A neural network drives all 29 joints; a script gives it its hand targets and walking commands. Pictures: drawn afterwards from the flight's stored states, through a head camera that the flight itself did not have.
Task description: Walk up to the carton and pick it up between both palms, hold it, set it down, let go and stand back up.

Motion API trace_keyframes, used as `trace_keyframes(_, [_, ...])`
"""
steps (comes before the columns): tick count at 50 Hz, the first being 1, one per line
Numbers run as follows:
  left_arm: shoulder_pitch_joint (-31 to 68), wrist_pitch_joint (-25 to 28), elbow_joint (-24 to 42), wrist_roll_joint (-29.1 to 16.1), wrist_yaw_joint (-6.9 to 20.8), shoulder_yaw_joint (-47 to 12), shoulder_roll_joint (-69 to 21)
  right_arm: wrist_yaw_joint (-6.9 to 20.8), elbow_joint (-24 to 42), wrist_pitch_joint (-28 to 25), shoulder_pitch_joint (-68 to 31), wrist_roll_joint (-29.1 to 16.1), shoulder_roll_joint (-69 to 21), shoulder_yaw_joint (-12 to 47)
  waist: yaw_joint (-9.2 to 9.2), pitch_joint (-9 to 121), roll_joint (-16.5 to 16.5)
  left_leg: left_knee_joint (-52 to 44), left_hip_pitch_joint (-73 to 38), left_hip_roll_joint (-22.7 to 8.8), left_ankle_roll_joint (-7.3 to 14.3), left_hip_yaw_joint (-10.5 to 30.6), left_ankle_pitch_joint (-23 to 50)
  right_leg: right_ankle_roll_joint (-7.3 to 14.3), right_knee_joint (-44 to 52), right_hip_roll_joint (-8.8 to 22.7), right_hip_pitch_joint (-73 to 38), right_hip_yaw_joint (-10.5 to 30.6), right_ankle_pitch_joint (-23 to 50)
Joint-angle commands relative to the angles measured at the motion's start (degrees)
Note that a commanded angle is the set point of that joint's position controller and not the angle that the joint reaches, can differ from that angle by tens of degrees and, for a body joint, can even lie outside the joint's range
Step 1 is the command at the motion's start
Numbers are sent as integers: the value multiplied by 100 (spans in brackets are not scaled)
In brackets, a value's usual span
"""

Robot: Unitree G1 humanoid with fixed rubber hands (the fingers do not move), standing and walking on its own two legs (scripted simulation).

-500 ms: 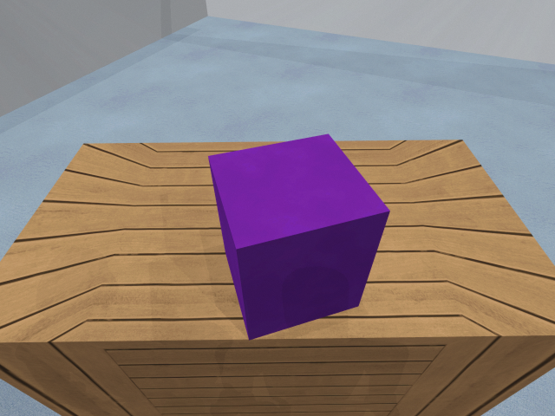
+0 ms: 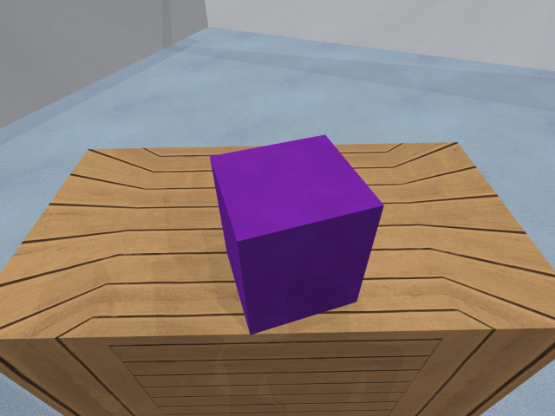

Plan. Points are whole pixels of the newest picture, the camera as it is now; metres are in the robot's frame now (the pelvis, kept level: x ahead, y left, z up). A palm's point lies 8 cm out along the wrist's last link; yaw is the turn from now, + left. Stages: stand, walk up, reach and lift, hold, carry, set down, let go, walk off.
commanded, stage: stand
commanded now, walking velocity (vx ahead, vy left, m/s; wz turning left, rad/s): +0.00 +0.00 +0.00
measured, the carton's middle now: (288, 233) +0.43 +0.02 +0.03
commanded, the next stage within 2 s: none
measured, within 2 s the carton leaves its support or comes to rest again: neither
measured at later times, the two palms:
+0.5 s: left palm out of the picture -0.01 +0.20 -0.15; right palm out of the picture -0.07 -0.20 -0.14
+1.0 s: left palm out of the picture -0.03 +0.19 -0.15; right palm out of the picture -0.05 -0.21 -0.15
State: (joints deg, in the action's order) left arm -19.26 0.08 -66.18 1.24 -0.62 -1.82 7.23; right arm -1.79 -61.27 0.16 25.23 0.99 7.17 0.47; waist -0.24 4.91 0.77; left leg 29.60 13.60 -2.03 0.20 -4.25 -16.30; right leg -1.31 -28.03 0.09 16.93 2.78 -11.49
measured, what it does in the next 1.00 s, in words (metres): stands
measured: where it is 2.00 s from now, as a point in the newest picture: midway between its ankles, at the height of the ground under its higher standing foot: outside the picture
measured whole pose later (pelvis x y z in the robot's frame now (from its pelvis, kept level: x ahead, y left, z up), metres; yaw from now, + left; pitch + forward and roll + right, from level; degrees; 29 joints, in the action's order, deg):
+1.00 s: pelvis +0.00 +0.00 +0.00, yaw +0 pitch +0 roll +0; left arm -18.4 -0.1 -68.4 0.6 -1.5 -0.9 5.0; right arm -2.6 -63.8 0.2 23.5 0.8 6.6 -0.3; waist 0.4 2.0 -0.1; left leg 27.9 11.8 -1.9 0.0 -4.5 -15.9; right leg -1.4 -27.4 0.2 15.7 3.0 -11.6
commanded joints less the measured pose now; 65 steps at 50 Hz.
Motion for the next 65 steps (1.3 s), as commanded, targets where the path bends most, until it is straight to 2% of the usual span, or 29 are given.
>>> trace_keyframes(1, [-367, 50, 78, -37, -26, 122, 659, -72, 65, -4, 579, 0, 385, -54, -8, -1199, -225, -1008, 591, -417, 275, 704, -661, 237, 496, 218, 383, 260, -264])
trace_keyframes(3, [-403, 38, 0, -17, -25, -1, 201, 12, 204, -26, 160, 7, 680, -164, -117, -1116, -413, -1149, 963, -506, 254, 850, -1149, 175, 360, 126, 110, 128, 13])
trace_keyframes(6, [-354, 33, -53, -24, -28, 102, 465, -13, -19, -45, 716, -61, 300, -71, 60, -1037, -61, -941, 454, -307, 160, 633, -702, 219, 495, 154, 328, 234, -198])
trace_keyframes(7, [-321, 35, 10, -75, -57, 148, 656, -26, -3, -71, 564, 36, 371, -87, 24, -1133, -533, -1048, 686, -396, 179, 678, -871, 203, 479, 171, 389, 229, -212])
trace_keyframes(11, [-199, 29, 31, -71, -113, 105, 456, -93, -121, -33, 822, 9, 451, -128, 217, -1240, 241, -577, 398, -334, 140, 400, -114, 241, 860, 342, 636, 494, -387])
trace_keyframes(16, [111, 99, 132, -44, -58, 185, 602, -69, -184, -47, 723, 32, 354, -87, 155, -1168, 50, -726, 452, -288, 153, 445, -235, 184, 652, 305, 390, 366, -264])
trace_keyframes(17, [-421, 69, -24, -99, -79, 120, 265, -70, -228, -62, 812, 35, 415, -111, 60, -922, -275, -864, 419, -416, 180, 685, -402, 190, 517, 195, 91, 204, -70])
trace_keyframes(20, [-261, 65, 18, -107, -104, 138, 328, -79, -232, -62, 618, 7, 230, -68, -3, -945, -316, -808, 273, -331, 137, 502, 19, 240, 518, 330, 97, 294, 174])
trace_keyframes(22, [-26, 16, -49, -88, -89, 164, 583, -71, -218, -76, 728, -33, 204, -67, 184, -1104, 90, -782, 219, -332, 183, 518, -198, 231, 673, 315, 401, 362, -264])
trace_keyframes(24, [-164, 19, -48, -59, -81, 169, 285, -117, -257, -87, 733, 10, 276, -70, 80, -823, -412, -782, 86, -369, 143, 515, -72, 200, 457, 326, 126, 288, 183])
trace_keyframes(25, [-84, -1, -64, -79, -84, 174, 371, -107, -230, -91, 561, 31, 139, -38, 66, -1171, -353, -842, 368, -378, 150, 556, 73, 186, 490, 314, 102, 279, 179])
trace_keyframes(26, [-353, 59, -197, -134, -84, 158, 379, -70, -176, -76, 580, -19, 495, -109, 69, -909, 126, -795, 212, -421, 116, 462, 186, 146, 527, 298, -74, 268, 185])
trace_keyframes(30, [127, -5, 37, -105, -90, 311, 706, -116, -209, -82, 563, -36, 194, -39, 111, -1370, -160, -854, 240, -408, 163, 547, 7, 270, 653, 302, 385, 414, -111])
trace_keyframes(34, [-253, -13, -79, -123, -120, 213, 240, -110, -271, -53, 623, -29, 349, -114, 74, -1073, -513, -1073, 270, -454, 91, 569, -496, 107, 484, 199, 79, 197, 139])
trace_keyframes(35, [-3, -22, -85, -72, -78, 201, 404, -98, -258, -51, 418, 7, 268, -67, 30, -1076, -34, -1076, 164, -440, 137, 679, -295, 124, 534, 167, 155, 131, 191])
trace_keyframes(36, [94, -16, 14, -37, -56, 299, 494, -115, -216, -59, 405, 69, 328, -68, -11, -1325, 24, -1120, 356, -498, 140, 641, -342, 175, 572, 191, 168, 193, 171])
trace_keyframes(39, [-195, 17, -125, -59, -97, 202, 434, -104, -313, -56, 621, -38, 255, -114, 115, -1058, -17, -922, 131, -377, 114, 541, -158, 137, 672, 261, 207, 367, -123])
trace_keyframes(41, [-243, 31, -99, -9, -72, 203, 392, -68, -251, -25, 304, -1, 408, -159, -59, -1232, -196, -1047, 448, -381, 63, 573, -515, 136, 534, 229, 82, 229, -123])
trace_keyframes(42, [-120, 10, -21, 16, -93, 186, 303, -94, -302, 11, 546, -15, 402, -142, 40, -1363, 131, -946, 323, -401, 67, 502, -419, 193, 612, 232, 389, 323, -284])
trace_keyframes(44, [-3, 5, 45, -73, -40, 179, 280, -104, -241, -23, 523, -21, 340, -129, 39, -1032, -421, -1038, 335, -390, 78, 494, -487, 130, 549, 244, 77, 201, 104])
trace_keyframes(45, [-1, 29, 88, -66, -47, 176, 204, -114, -313, -66, 648, -35, 252, -121, 136, -935, -121, -943, -47, -371, 129, 489, -183, 152, 544, 263, 196, 270, 169])
trace_keyframes(50, [-191, 29, -99, -57, -123, 167, 259, -99, -268, 13, 640, -71, 256, -122, 98, -1103, -166, -834, 143, -356, 93, 461, -21, 176, 696, 316, 175, 363, 182])
trace_keyframes(52, [-101, 49, -75, -55, -64, 155, 237, -77, -228, -55, 572, -16, 368, -130, 178, -867, 285, -668, -252, -376, 121, 363, 136, 223, 856, 404, 304, 469, -141])
trace_keyframes(56, [-236, 14, -139, -96, -69, 107, 118, -51, -284, -63, 650, -47, 298, -112, 146, -926, 6, -778, -40, -259, 44, 351, -65, 150, 894, 288, 188, 326, -274])
trace_keyframes(57, [-328, 3, -148, -126, -69, 235, 493, -71, -236, -69, 401, 8, 183, -38, -34, -1065, -80, -843, -32, -388, 76, 440, -143, 139, 793, 290, 340, 364, -181])
trace_keyframes(58, [-148, 48, -82, -110, -69, 199, 406, -31, -268, -76, 570, -58, 358, -73, 134, -972, -192, -797, -43, -301, 28, 383, 85, 187, 734, 309, 138, 428, -72])
trace_keyframes(60, [-72, 35, -68, -62, -126, 164, 118, -83, -247, -66, 484, -18, 433, -140, 132, -1107, -80, -825, 122, -400, 30, 463, 82, 168, 737, 326, 192, 338, 21])
trace_keyframes(61, [-288, 52, -201, -96, -126, 195, 357, -58, -213, -108, 501, -43, 415, -132, 95, -721, 296, -792, -135, -427, 139, 476, 16, 146, 653, 251, 122, 282, 98])
trace_keyframes(65, [1, 52, -77, -107, -68, 161, 81, -113, -204, -128, 508, -61, 263, -111, 129, -811, -175, -767, -68, -414, 132, 467, 58, 197, 540, 246, 167, 283, 196])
